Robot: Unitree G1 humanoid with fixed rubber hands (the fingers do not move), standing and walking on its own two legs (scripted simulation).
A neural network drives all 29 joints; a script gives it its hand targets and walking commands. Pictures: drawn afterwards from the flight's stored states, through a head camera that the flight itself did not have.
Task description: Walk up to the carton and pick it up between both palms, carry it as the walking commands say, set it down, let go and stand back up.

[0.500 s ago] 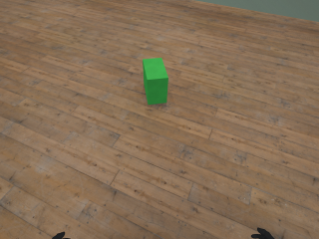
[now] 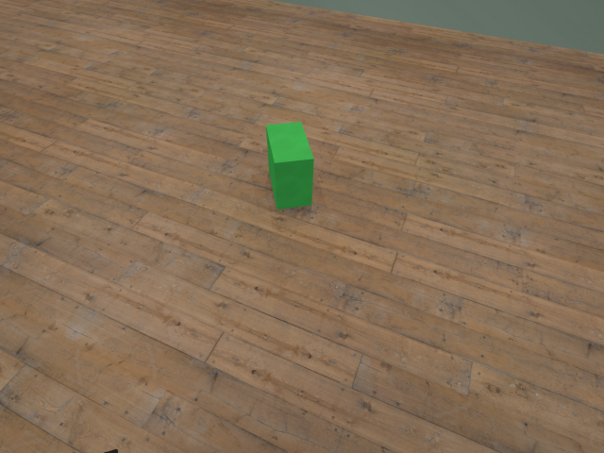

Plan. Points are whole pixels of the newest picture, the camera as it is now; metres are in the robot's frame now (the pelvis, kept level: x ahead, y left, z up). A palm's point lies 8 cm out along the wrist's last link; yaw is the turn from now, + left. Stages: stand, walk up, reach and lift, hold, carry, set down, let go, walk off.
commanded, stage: walk up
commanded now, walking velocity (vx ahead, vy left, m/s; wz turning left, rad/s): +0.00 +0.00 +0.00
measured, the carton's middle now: (289, 165) +1.45 +0.02 -0.64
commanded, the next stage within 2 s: none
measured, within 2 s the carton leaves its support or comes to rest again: neither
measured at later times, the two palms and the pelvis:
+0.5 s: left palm out of the picture +0.08 +0.36 -0.12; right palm out of the picture +0.13 -0.30 -0.10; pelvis +0.05 +0.03 -0.02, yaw +3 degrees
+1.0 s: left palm (123, 313) +0.37 +0.30 -0.08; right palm (494, 369) +0.28 -0.32 -0.13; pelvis +0.23 -0.01 -0.02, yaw +1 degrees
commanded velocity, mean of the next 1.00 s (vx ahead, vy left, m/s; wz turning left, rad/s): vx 0.00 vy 0.00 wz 0.00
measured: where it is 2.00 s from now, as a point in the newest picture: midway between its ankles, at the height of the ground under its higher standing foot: (299, 338)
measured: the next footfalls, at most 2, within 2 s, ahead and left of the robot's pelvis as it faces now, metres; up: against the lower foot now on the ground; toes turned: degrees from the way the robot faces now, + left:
right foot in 0.84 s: +0.35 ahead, -0.10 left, +0.00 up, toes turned -4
left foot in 1.24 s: +0.47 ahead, +0.14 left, +0.00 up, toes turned +8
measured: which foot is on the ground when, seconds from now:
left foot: down 0.00-0.86, up 0.88-1.00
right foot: down 0.00-0.44, up 0.46-0.82, down 0.84-1.00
